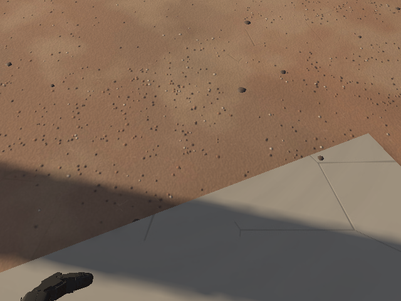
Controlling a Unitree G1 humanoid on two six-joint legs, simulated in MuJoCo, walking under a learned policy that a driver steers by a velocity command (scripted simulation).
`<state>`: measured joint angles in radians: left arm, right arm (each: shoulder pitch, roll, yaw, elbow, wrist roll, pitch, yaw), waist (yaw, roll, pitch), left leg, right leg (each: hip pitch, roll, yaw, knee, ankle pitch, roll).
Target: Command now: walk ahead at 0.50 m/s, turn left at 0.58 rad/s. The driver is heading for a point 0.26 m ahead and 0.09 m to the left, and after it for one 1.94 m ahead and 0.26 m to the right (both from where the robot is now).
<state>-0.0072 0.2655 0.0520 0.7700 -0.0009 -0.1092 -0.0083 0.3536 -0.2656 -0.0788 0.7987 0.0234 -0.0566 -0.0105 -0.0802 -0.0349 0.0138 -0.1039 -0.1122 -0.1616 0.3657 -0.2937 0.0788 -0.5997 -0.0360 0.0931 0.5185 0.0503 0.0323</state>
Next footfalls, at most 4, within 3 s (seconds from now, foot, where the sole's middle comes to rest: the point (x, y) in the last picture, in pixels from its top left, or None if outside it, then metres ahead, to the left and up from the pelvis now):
0.08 right None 0.23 -0.14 -0.78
0.56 left None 0.26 0.14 -0.78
0.96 right None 0.26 -0.11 -0.78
1.52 left None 0.29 0.11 -0.78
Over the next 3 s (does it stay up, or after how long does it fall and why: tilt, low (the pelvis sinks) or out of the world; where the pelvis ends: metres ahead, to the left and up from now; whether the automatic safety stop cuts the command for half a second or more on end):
stays up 0.91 -0.28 -0.02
